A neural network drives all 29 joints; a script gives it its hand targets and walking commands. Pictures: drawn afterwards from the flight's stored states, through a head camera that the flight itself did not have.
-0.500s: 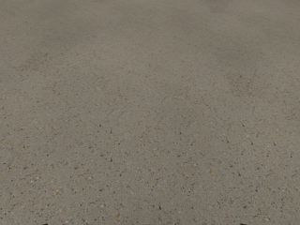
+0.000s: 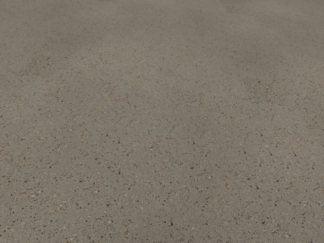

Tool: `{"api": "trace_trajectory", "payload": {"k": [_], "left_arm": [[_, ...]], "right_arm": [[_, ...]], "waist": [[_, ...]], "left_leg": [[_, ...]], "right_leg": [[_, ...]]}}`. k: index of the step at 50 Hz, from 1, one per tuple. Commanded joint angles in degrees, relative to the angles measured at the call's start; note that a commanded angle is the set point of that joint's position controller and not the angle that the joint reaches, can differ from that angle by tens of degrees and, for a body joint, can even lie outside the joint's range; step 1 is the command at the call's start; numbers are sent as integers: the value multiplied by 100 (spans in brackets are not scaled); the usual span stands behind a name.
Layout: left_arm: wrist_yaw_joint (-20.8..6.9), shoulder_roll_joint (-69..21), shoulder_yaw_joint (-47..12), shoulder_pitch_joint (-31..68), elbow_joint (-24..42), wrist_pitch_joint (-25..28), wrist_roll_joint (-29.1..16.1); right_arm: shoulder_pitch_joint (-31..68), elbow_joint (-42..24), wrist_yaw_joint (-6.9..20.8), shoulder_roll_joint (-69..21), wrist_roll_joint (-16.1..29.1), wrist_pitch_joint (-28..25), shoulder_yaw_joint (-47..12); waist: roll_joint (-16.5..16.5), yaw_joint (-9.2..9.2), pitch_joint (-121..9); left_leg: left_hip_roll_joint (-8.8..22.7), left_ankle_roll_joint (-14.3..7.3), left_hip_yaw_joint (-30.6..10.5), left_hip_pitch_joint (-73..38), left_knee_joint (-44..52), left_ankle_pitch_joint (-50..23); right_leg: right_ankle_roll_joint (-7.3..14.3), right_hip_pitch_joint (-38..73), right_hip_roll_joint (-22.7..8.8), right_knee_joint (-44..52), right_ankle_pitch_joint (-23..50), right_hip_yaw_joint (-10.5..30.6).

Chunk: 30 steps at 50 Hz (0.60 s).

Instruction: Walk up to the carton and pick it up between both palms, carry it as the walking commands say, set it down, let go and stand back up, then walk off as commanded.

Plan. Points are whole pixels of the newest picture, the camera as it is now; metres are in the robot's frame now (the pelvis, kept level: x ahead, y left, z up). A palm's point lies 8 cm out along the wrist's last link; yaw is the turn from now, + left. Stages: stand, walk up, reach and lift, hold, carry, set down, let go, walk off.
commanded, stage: walk up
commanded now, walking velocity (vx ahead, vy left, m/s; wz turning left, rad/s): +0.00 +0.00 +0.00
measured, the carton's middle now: out of the picture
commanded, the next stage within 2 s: none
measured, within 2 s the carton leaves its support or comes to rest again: neither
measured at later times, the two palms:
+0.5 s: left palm out of the picture +0.14 +0.28 -0.15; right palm out of the picture -0.02 -0.23 -0.11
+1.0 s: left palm (90, 217) +0.23 +0.19 -0.11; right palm out of the picture -0.11 -0.24 -0.13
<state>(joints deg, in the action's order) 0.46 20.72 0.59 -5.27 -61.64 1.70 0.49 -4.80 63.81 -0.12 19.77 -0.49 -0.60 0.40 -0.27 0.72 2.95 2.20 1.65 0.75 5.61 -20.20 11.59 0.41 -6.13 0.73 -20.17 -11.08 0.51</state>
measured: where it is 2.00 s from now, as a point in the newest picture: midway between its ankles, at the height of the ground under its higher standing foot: outside the picture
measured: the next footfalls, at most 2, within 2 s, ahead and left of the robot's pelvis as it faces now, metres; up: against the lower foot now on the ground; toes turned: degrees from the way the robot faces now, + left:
right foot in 0.76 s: -0.06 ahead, -0.07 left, +0.00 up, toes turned -29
left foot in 1.10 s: +0.09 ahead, +0.12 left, +0.00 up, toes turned -34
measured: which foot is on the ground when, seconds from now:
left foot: down 0.00-0.76, up 0.78-1.00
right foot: down 0.00-0.38, up 0.40-0.74, down 0.76-1.00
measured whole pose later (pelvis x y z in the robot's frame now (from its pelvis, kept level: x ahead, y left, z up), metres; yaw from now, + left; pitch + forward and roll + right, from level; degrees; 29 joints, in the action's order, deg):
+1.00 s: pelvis -0.02 +0.03 -0.02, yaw -34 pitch +1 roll -2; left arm -0.4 14.7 3.5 -8.7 -46.3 -3.7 1.7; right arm -12.8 46.3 -0.7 17.3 -1.1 3.4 2.7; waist 3.9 1.4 1.4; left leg 4.9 4.3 -0.6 23.0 -51.8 27.1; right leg 1.5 -13.9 4.6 -29.7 -16.7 3.4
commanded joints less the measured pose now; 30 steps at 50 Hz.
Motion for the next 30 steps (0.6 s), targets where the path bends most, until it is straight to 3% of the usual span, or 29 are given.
{"api": "trace_trajectory", "payload": {"k": [1,2,3,4,5,6,7,8,9,10,11,12,15,16,17,18,19,20,21,22,23,24,25,27,28,29,30], "left_arm": [[25,1097,191,206,332,63,-5],[31,1106,181,257,337,60,22],[-144,577,337,569,826,-301,119],[-146,430,201,-120,819,-302,-13],[-132,543,271,-314,839,-330,-8],[-96,713,338,-311,944,-368,-17],[-102,862,370,-506,964,-365,36],[-101,1166,456,-618,1088,-423,131],[-56,1401,536,-689,1290,-435,165],[-26,1395,532,-584,1371,-461,140],[11,1252,532,-406,1434,-474,82],[35,1123,510,-354,1439,-500,76],[45,927,528,-257,1510,-525,149],[42,943,526,-262,1552,-562,134],[19,882,514,-76,1575,-562,163],[-10,818,467,70,1689,-565,154],[-23,415,418,-260,1656,-536,177],[-4,273,383,-276,1851,-564,227],[-37,439,468,-302,1734,-567,271],[-116,439,486,-190,1622,-597,251],[-176,371,461,-341,1616,-618,274],[-248,268,425,-486,1553,-628,309],[-281,263,425,-319,1599,-652,302],[-324,128,362,-250,1655,-653,301],[-325,98,348,-103,1736,-646,301],[-315,123,355,42,1793,-647,264],[-315,161,372,213,1938,-657,244]], "right_arm": [[199,-257,-50,1197,-21,-73,193],[218,-281,-50,1169,-7,-79,198],[-1206,-11,-289,1131,28,58,169],[-208,-717,-292,1065,12,114,237],[-102,-978,-267,990,-27,153,260],[37,-1140,-220,989,-20,207,203],[217,-1410,-183,837,-54,286,195],[384,-1534,-207,687,-1,311,109],[570,-1744,-221,585,22,316,86],[414,-1829,-228,543,62,355,66],[233,-1757,-208,562,117,319,94],[172,-1697,-194,508,155,300,109],[-341,-1586,-182,352,163,238,107],[-334,-1591,-179,305,201,250,105],[-650,-1558,-199,185,203,210,91],[-1089,-1452,-224,246,143,168,142],[-1220,-1406,-243,533,19,140,206],[-900,-1707,-194,1150,-96,152,317],[-716,-1776,-130,981,-107,164,292],[-629,-1766,-145,766,-97,187,250],[-328,-1840,-162,583,-95,187,223],[-249,-1841,-188,445,-81,178,196],[-328,-1843,-214,461,-111,175,245],[-581,-1776,-212,410,-154,168,301],[-815,-1729,-205,440,-173,166,323],[-901,-1701,-204,476,-169,173,333],[-1024,-1673,-179,535,-189,184,342]], "waist": [[50,-39,-399],[-141,33,-375],[-592,287,-509],[737,-57,-29],[958,-112,-37],[887,-161,-252],[111,-210,-343],[-917,-276,-339],[-1519,-452,-369],[-1226,-383,-526],[-1017,-184,-661],[-761,-126,-672],[-1009,-17,-874],[-1117,-49,-961],[-1211,162,-1012],[-676,429,-1045],[743,317,-921],[2050,143,-510],[1370,48,-368],[890,57,-321],[830,-114,-130],[959,-173,-157],[893,-106,-178],[697,-13,-172],[807,93,-174],[901,180,-299],[936,239,-271]], "left_leg": [[544,-308,-434,-41,353,-817],[546,-290,-469,-56,347,-839],[1248,-271,-1364,-518,174,-516],[1318,-588,-457,-466,-283,-1737],[1211,-589,-450,174,-442,-1773],[1088,-534,-295,595,-710,-1724],[688,-329,236,833,-1419,-931],[196,-85,516,1616,-2133,564],[-177,73,48,2204,-3128,2155],[-88,72,-345,2392,-3545,2328],[56,108,-418,2221,-3589,2111],[39,133,-339,2114,-3372,1996],[-75,101,-185,1628,-2553,1601],[-121,93,-140,1400,-2249,1461],[-162,28,-66,744,-1539,1081],[-57,-119,-42,-182,-468,459],[930,-277,-1219,-731,720,672],[2066,-844,-2452,-15,1098,1141],[2086,-942,-2179,430,833,784],[1915,-1086,-1847,707,993,701],[1620,-1107,-1384,949,929,328],[1392,-1068,-903,702,812,137],[1344,-1089,-737,594,679,-416],[1284,-1059,-527,159,594,-684],[1365,-1108,-648,-55,559,-894],[1445,-1120,-492,-391,508,-1008],[1548,-1118,-666,-294,529,-903]], "right_leg": [[125,-19,-806,387,1029,598],[119,-84,-764,401,1092,514],[-228,-1038,-293,-852,459,-243],[-121,-1693,-327,-1398,1136,298],[-41,-1498,-364,-1678,873,277],[81,-1000,-491,-1757,1002,498],[265,-797,-741,-1183,1218,1104],[573,-532,-1218,-368,1568,2241],[1025,-543,-1864,329,1502,3646],[1200,-439,-1947,373,1883,3745],[1196,-450,-1876,167,2186,3439],[1180,-391,-1770,123,2369,3386],[1045,-465,-1404,-8,2476,2848],[952,-467,-1275,25,2251,2875],[799,-1016,-1097,-91,1887,2684],[472,-1634,-769,-350,1017,2275],[39,-2466,75,-1483,-839,1326],[-250,-3005,376,-2614,-1898,354],[-260,-2794,-212,-3280,-1956,383],[-216,-2516,-168,-3885,-1741,200],[-214,-2395,-239,-4236,-1479,222],[-242,-2487,-290,-4418,-1276,149],[-258,-2431,-308,-4414,-1342,60],[-316,-2512,-352,-3940,-1369,-54],[-309,-2565,-339,-3710,-1461,-45],[-328,-2590,-368,-3543,-1452,-83],[-348,-2500,-364,-3290,-1572,-80]]}}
